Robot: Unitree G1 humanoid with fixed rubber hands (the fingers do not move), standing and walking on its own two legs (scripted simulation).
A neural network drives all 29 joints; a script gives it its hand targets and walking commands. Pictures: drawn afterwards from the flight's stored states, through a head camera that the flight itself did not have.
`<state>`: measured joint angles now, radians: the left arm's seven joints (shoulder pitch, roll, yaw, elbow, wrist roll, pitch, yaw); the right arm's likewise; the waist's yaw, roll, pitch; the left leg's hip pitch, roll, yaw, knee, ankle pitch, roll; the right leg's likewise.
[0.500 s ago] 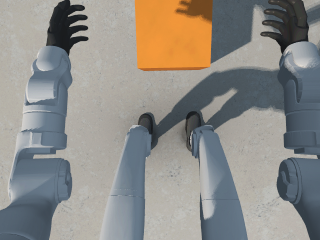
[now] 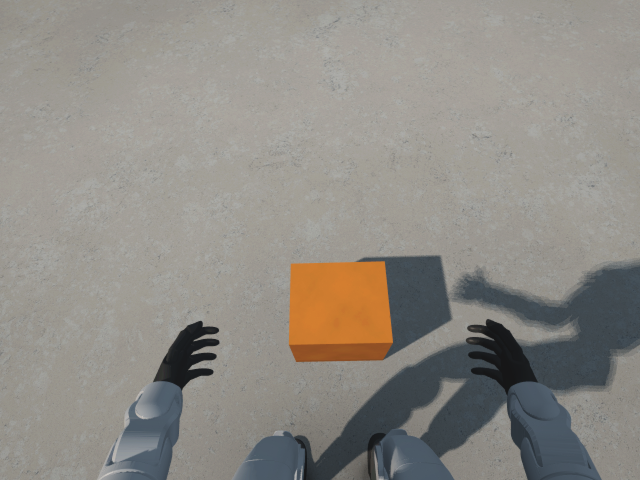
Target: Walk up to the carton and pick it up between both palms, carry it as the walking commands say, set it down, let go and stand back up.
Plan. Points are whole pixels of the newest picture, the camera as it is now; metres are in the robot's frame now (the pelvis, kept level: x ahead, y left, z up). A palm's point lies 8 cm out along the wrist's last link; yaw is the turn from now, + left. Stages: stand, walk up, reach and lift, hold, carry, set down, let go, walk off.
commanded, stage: let go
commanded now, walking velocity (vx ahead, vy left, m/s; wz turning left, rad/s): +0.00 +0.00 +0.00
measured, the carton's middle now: (338, 313) +0.49 +0.00 -0.64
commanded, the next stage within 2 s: stand in 0.62 s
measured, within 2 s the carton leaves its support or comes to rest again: neither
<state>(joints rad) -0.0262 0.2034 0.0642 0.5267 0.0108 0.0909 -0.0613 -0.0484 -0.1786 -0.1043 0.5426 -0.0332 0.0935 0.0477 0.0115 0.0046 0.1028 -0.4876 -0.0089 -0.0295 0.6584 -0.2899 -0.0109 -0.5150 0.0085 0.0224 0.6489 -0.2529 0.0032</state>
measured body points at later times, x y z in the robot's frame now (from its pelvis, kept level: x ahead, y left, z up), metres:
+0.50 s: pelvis +0.05 +0.00 +0.02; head +0.05 +0.00 +0.46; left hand +0.22 +0.23 -0.06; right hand +0.22 -0.23 -0.06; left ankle +0.03 +0.12 -0.72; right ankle +0.04 -0.12 -0.72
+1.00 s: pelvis +0.06 +0.01 +0.02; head +0.01 +0.01 +0.46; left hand +0.18 +0.30 -0.08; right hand +0.18 -0.29 -0.07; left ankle +0.03 +0.12 -0.72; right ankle +0.04 -0.12 -0.72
